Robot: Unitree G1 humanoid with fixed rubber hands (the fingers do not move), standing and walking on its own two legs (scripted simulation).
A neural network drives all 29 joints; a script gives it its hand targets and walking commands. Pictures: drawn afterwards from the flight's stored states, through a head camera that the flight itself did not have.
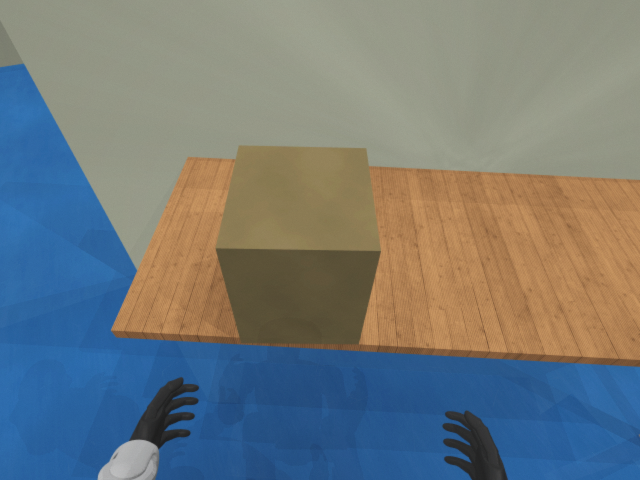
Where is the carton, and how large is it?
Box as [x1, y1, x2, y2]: [215, 145, 380, 343]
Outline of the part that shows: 239,145 215,248 241,342 358,343 380,252 366,149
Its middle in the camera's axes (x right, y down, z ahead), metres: -0.03 +0.02 +0.63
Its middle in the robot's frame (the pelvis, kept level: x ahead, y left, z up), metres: +0.45 +0.04 -0.01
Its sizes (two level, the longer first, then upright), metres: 0.210 0.200 0.250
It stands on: a table, 0.64 m high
